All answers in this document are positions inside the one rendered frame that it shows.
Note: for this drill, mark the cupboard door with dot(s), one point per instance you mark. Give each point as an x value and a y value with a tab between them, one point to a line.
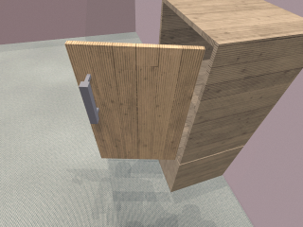
143	92

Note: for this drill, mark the handle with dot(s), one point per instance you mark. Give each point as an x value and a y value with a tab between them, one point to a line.
88	100

